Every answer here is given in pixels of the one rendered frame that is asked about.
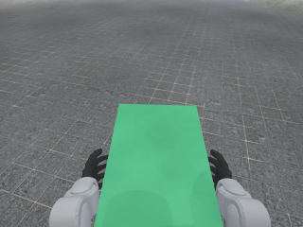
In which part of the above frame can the robot right forearm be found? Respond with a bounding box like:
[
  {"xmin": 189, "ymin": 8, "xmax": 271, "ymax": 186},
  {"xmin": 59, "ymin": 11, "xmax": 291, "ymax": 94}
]
[{"xmin": 215, "ymin": 178, "xmax": 272, "ymax": 227}]

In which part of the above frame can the carton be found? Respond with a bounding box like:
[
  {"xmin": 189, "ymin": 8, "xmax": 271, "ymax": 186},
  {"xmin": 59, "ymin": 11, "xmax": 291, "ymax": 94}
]
[{"xmin": 94, "ymin": 103, "xmax": 223, "ymax": 227}]

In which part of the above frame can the left robot hand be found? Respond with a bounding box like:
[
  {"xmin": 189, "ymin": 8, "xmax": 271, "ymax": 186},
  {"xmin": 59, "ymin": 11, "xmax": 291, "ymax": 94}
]
[{"xmin": 81, "ymin": 148, "xmax": 109, "ymax": 190}]

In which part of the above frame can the right robot hand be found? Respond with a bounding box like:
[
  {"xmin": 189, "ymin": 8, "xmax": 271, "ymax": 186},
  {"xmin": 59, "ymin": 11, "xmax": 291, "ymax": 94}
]
[{"xmin": 207, "ymin": 149, "xmax": 232, "ymax": 190}]

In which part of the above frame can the robot left forearm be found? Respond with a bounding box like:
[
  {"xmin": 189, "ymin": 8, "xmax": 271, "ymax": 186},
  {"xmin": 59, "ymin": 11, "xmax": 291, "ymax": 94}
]
[{"xmin": 48, "ymin": 177, "xmax": 99, "ymax": 227}]

